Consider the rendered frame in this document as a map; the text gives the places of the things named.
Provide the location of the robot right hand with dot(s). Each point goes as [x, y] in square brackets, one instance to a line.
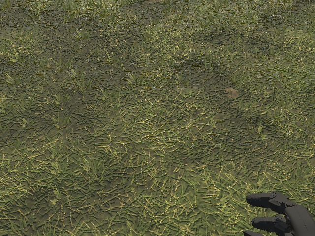
[297, 221]

